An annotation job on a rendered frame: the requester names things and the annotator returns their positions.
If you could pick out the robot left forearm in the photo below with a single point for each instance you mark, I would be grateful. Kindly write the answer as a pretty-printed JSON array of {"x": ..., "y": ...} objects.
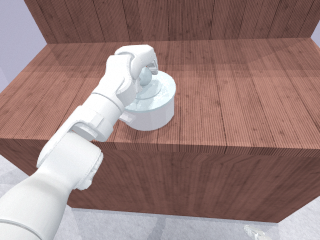
[{"x": 94, "y": 120}]

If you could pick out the knob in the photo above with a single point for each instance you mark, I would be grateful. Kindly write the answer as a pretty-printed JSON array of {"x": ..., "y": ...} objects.
[{"x": 145, "y": 76}]

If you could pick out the pot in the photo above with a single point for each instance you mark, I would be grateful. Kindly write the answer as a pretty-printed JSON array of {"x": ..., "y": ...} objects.
[{"x": 150, "y": 120}]

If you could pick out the left robot upper arm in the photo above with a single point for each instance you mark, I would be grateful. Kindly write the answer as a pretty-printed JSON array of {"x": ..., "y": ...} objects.
[{"x": 33, "y": 209}]

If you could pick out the table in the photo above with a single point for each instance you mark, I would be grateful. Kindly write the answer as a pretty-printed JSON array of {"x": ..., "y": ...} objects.
[{"x": 244, "y": 140}]

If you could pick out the robot right hand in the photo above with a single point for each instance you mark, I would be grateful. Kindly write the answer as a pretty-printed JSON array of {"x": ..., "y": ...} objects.
[{"x": 255, "y": 233}]

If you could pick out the lid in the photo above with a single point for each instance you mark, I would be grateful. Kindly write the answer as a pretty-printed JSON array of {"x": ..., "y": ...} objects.
[{"x": 157, "y": 94}]

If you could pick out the robot left hand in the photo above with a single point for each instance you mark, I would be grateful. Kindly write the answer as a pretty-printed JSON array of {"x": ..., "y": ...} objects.
[{"x": 148, "y": 58}]

